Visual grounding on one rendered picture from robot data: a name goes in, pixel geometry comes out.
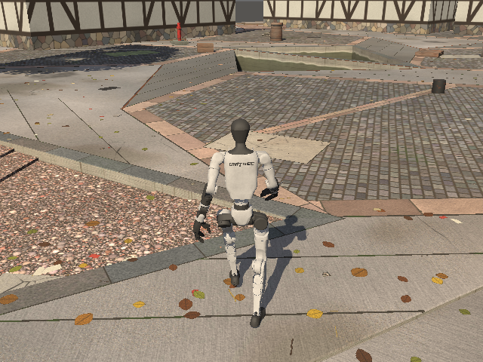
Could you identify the right robot hand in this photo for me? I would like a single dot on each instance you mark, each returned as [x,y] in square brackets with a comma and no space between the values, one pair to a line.
[266,192]

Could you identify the right robot upper arm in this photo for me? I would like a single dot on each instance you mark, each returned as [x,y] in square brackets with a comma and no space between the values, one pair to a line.
[268,169]

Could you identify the right robot forearm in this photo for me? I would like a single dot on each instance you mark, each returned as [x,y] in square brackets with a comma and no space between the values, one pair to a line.
[275,190]

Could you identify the left robot hand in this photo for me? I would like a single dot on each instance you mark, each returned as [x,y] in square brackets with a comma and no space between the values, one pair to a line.
[196,229]

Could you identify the left robot upper arm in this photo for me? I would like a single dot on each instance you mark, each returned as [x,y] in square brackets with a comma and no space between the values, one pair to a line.
[213,172]

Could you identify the left robot foot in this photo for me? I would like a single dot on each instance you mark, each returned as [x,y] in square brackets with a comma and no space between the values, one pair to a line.
[234,279]

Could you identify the left robot forearm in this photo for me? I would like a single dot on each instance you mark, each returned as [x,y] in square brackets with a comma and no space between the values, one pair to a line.
[204,205]

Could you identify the robot right thigh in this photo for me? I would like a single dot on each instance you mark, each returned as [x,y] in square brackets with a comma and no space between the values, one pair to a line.
[261,238]

